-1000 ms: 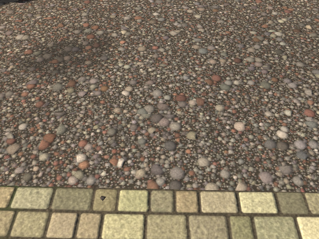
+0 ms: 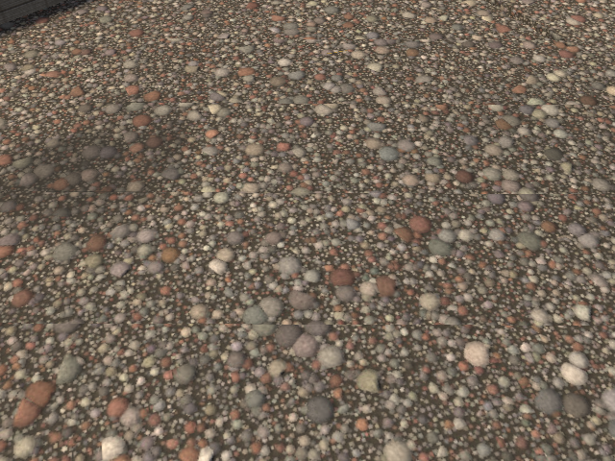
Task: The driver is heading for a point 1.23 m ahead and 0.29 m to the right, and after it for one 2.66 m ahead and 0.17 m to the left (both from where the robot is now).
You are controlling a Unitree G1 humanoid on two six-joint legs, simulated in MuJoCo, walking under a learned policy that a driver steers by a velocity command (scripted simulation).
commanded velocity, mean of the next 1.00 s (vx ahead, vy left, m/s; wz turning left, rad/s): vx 0.50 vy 0.00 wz -0.36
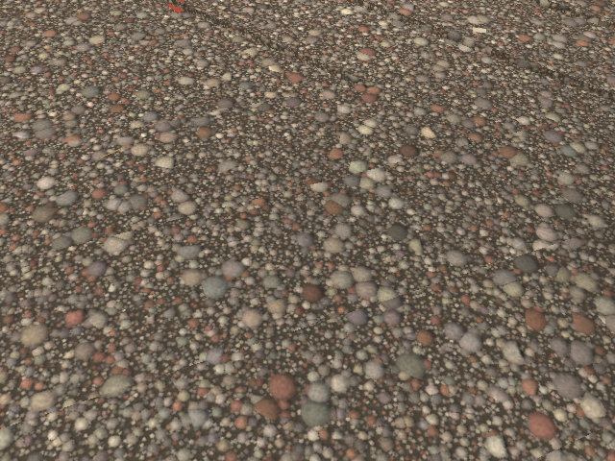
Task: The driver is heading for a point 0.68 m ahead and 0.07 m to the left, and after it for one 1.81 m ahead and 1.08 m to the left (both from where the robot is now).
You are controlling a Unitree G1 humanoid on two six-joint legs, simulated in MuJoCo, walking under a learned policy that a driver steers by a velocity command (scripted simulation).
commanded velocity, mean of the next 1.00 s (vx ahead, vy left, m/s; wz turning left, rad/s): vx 0.50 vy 0.00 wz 0.18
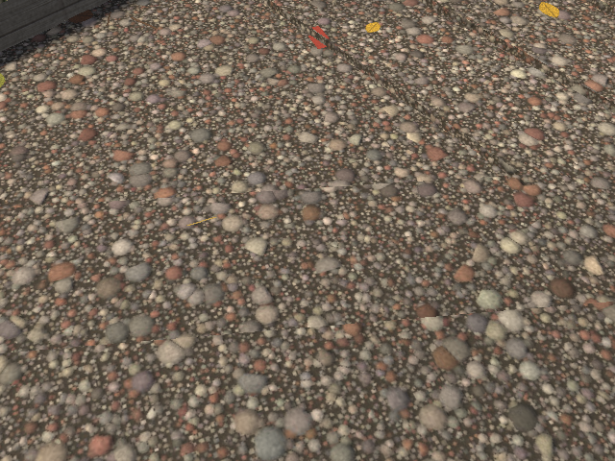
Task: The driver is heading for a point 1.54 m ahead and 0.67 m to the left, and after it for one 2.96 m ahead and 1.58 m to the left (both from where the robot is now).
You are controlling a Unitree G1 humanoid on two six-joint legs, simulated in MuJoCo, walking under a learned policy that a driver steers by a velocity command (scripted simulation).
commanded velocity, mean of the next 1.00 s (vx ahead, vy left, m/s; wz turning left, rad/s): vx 0.50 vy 0.00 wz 0.59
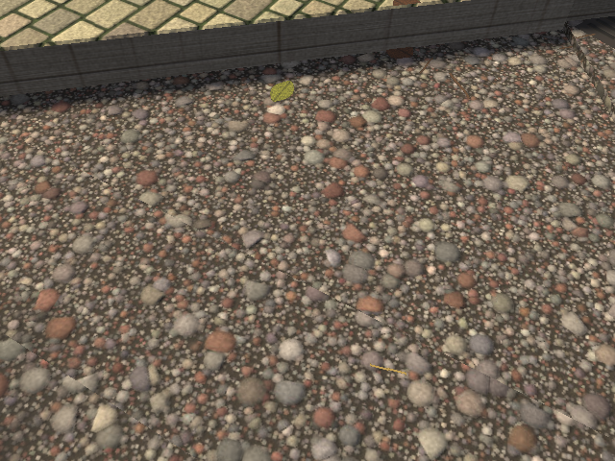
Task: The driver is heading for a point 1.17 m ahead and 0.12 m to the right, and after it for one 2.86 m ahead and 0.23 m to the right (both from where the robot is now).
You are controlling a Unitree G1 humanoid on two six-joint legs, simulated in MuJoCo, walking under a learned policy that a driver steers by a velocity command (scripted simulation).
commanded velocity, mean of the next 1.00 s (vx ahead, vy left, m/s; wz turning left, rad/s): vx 0.50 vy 0.00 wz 0.15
